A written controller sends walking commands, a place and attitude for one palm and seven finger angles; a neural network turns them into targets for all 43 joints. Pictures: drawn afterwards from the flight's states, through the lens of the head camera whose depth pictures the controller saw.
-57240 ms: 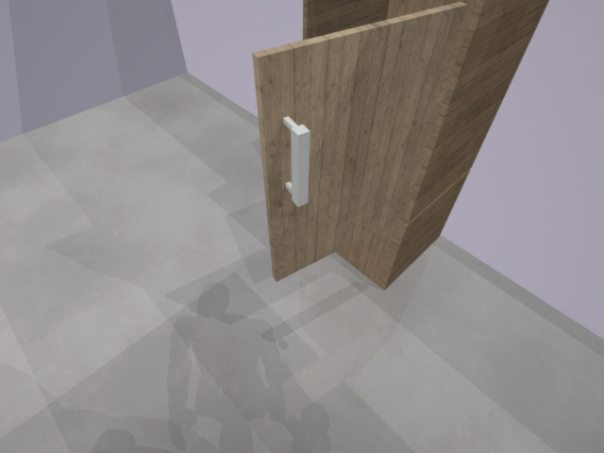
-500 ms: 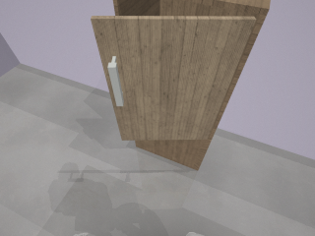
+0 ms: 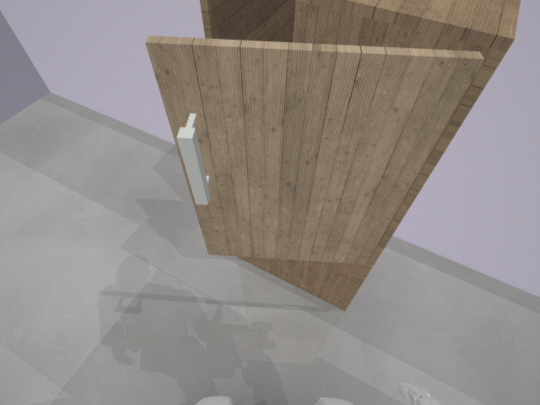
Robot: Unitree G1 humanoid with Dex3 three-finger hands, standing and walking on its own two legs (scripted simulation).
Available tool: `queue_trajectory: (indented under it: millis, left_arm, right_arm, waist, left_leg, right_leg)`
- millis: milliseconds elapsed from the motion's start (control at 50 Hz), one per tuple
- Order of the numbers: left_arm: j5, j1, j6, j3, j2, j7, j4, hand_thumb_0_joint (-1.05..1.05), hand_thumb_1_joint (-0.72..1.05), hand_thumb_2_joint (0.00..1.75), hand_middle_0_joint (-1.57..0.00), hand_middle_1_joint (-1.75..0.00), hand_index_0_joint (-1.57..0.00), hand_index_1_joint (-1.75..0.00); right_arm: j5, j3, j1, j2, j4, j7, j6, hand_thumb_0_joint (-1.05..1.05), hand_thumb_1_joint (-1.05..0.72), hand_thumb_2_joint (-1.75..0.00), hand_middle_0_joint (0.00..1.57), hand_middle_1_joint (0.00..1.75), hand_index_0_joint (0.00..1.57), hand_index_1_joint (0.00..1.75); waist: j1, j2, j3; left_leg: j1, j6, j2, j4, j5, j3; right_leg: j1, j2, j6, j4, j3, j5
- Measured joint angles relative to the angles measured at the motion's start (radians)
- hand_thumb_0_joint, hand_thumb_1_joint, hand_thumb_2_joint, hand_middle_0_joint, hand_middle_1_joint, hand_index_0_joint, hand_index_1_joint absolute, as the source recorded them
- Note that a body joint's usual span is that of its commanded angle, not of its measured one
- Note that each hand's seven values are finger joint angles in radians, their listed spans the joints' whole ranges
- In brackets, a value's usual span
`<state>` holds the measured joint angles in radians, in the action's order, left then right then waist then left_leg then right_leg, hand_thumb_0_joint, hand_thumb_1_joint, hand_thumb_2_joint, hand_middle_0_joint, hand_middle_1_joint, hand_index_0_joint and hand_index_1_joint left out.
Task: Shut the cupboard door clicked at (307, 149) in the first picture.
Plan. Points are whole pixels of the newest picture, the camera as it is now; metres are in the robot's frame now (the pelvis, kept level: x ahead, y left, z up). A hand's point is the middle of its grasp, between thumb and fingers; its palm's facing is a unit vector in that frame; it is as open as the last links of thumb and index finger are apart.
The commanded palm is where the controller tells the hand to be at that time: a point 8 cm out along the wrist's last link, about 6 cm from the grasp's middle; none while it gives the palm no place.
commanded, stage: come to a stop and stand still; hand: left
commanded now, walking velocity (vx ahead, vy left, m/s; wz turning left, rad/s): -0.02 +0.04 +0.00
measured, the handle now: (198, 161) +0.47 +0.17 +0.06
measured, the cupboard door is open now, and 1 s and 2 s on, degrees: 24 24 24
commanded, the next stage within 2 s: look again from close up in 0.62 s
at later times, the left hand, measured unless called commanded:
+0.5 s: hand out of the picture -0.01 +0.17 -0.18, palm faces +0.07 -0.99 -0.16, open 7.4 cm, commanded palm none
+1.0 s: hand out of the picture -0.01 +0.17 -0.17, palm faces +0.04 -0.97 -0.23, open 7.4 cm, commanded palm none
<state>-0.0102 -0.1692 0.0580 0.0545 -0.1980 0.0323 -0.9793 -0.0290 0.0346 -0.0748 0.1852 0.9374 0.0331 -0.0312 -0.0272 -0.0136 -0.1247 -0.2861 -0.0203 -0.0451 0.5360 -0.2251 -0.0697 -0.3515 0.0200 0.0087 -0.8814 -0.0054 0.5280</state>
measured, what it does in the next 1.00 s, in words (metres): steps on the spot: right foot, then left foot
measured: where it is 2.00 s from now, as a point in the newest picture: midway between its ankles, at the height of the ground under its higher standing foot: outside the picture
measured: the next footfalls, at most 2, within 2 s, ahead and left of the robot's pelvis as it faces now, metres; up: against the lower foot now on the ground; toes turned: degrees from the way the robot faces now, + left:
right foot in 0.10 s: +0.04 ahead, -0.14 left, +0.00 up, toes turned +1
left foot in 0.40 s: -0.02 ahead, +0.10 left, +0.00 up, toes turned +3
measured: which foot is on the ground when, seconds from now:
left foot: down 0.00-0.08, up 0.10-0.38, down 0.40-1.00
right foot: up 0.00-0.08, down 0.10-1.00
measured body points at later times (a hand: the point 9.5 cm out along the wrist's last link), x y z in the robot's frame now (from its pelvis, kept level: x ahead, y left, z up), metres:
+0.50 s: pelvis -0.03 -0.01 +0.01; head -0.01 +0.02 +0.45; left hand -0.01 +0.22 -0.16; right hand -0.02 -0.25 -0.14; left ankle -0.06 +0.10 -0.74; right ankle +0.00 -0.14 -0.73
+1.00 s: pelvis -0.01 -0.01 +0.00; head +0.00 -0.04 +0.45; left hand -0.02 +0.22 -0.15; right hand +0.00 -0.22 -0.17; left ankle -0.06 +0.10 -0.73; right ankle +0.00 -0.14 -0.73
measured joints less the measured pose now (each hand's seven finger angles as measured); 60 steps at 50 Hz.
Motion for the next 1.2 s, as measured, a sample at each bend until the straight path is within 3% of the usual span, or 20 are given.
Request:
queue_trajectory:
  millis: [80, 100, 160, 220, 320, 400, 540, 720, 800, 940, 1200]
  left_arm:
    - [-0.008, -0.02, -0.013, 0.0, -0.013, -0.007, 0.038, 0.0, 0.91, 0.9, -0.2, -0.3, -0.2, -0.3]
    - [-0.015, -0.033, -0.022, 0.0, -0.022, -0.007, 0.045, 0.0, 0.91, 0.9, -0.2, -0.3, -0.2, -0.3]
    - [-0.023, -0.045, -0.024, -0.016, -0.003, -0.012, 0.024, 0.0, 0.91, 0.9, -0.2, -0.3, -0.19, -0.3]
    - [-0.024, -0.066, -0.028, -0.027, 0.012, -0.016, 0.009, 0.0, 0.91, 0.9, -0.2, -0.3, -0.2, -0.3]
    - [-0.022, -0.081, -0.042, -0.031, 0.019, -0.021, -0.005, 0.01, 0.91, 0.9, -0.2, -0.3, -0.2, -0.3]
    - [-0.008, -0.079, -0.04, -0.03, 0.021, -0.02, -0.031, 0.0, 0.91, 0.9, -0.2, -0.3, -0.2, -0.3]
    - [-0.007, -0.07, -0.025, -0.033, 0.007, -0.024, -0.103, 0.01, 0.91, 0.9, -0.2, -0.3, -0.2, -0.3]
    - [-0.001, -0.084, -0.041, -0.04, 0.028, -0.018, -0.152, 0.01, 0.92, 0.9, -0.2, -0.3, -0.19, -0.3]
    - [-0.002, -0.092, -0.074, -0.064, 0.05, 0.006, -0.153, 0.01, 0.92, 0.9, -0.2, -0.3, -0.19, -0.3]
    - [-0.002, -0.111, -0.07, -0.07, 0.066, 0.001, -0.151, 0.01, 0.91, 0.9, -0.2, -0.3, -0.2, -0.3]
    - [0.0, -0.088, -0.073, -0.064, 0.057, -0.003, -0.139, 0.01, 0.92, 0.9, -0.2, -0.3, -0.2, -0.3]
  right_arm:
    - [0.007, 0.012, -0.003, 0.02, -0.006, -0.009, -0.015, 0.0, -0.9, -0.9, 0.2, 0.3, 0.2, 0.3]
    - [0.012, 0.016, -0.008, 0.02, -0.008, -0.014, -0.02, 0.0, -0.9, -0.9, 0.2, 0.3, 0.2, 0.3]
    - [0.014, 0.031, -0.019, 0.046, 0.003, -0.024, -0.042, 0.0, -0.9, -0.9, 0.2, 0.3, 0.2, 0.3]
    - [0.015, 0.03, -0.046, 0.055, 0.022, -0.03, -0.041, 0.0, -0.9, -0.9, 0.2, 0.3, 0.2, 0.3]
    - [0.018, 0.017, -0.117, 0.045, 0.051, -0.033, -0.021, 0.0, -0.91, -0.9, 0.2, 0.3, 0.2, 0.3]
    - [0.015, 0.003, -0.169, 0.035, 0.084, -0.026, 0.005, 0.0, -0.91, -0.9, 0.2, 0.3, 0.2, 0.3]
    - [0.009, -0.036, -0.231, -0.038, 0.159, -0.015, 0.027, 0.0, -0.9, -0.9, 0.2, 0.3, 0.2, 0.3]
    - [0.017, -0.041, -0.265, -0.094, 0.191, 0.0, 0.042, 0.0, -0.9, -0.9, 0.2, 0.3, 0.2, 0.3]
    - [0.012, -0.043, -0.259, -0.074, 0.155, -0.007, 0.057, 0.0, -0.9, -0.9, 0.2, 0.3, 0.2, 0.3]
    - [0.007, -0.044, -0.252, -0.035, 0.122, -0.001, 0.058, 0.01, -0.92, -0.9, 0.2, 0.3, 0.2, 0.3]
    - [0.012, -0.039, -0.201, -0.011, 0.136, -0.001, 0.062, 0.01, -0.91, -0.9, 0.2, 0.3, 0.2, 0.3]
  waist:
    - [-0.008, -0.012, 0.021]
    - [-0.011, 0.005, 0.035]
    - [-0.001, -0.029, 0.045]
    - [0.004, -0.022, 0.058]
    - [0.0, 0.021, 0.071]
    - [0.006, 0.021, 0.081]
    - [0.005, 0.074, 0.09]
    - [0.024, 0.051, 0.088]
    - [0.03, 0.009, 0.081]
    - [0.025, -0.04, 0.087]
    - [0.022, -0.027, 0.075]
  left_leg:
    - [-0.03, 0.026, -0.007, 0.043, -0.009, 0.01]
    - [-0.053, 0.031, 0.005, 0.082, -0.048, 0.006]
    - [-0.111, 0.029, 0.033, 0.284, -0.226, 0.08]
    - [-0.116, 0.036, 0.053, 0.392, -0.23, 0.082]
    - [0.0, 0.046, 0.058, 0.198, -0.219, 0.051]
    - [0.119, 0.023, 0.04, -0.073, -0.067, 0.064]
    - [0.173, 0.001, 0.06, -0.124, -0.06, 0.048]
    - [0.21, 0.004, 0.051, -0.147, -0.066, 0.046]
    - [0.151, 0.005, 0.045, -0.054, -0.111, 0.046]
    - [0.148, 0.001, 0.06, -0.003, -0.149, 0.046]
    - [0.183, 0.027, 0.044, -0.075, -0.113, 0.046]
  right_leg:
    - [0.071, -0.022, -0.007, 0.231, 0.0, -0.215]
    - [0.082, -0.037, -0.02, 0.278, 0.015, -0.235]
    - [0.076, -0.025, -0.026, 0.264, -0.005, -0.208]
    - [0.087, -0.027, -0.025, 0.322, 0.0, -0.246]
    - [0.095, -0.044, -0.02, 0.399, 0.01, -0.299]
    - [0.079, -0.033, -0.001, 0.389, -0.008, -0.3]
    - [0.135, -0.05, 0.013, 0.451, 0.009, -0.331]
    - [0.171, -0.041, 0.014, 0.476, 0.01, -0.326]
    - [0.123, -0.036, 0.013, 0.409, 0.009, -0.297]
    - [0.1, -0.051, 0.015, 0.313, 0.011, -0.232]
    - [0.113, -0.035, -0.012, 0.34, 0.009, -0.245]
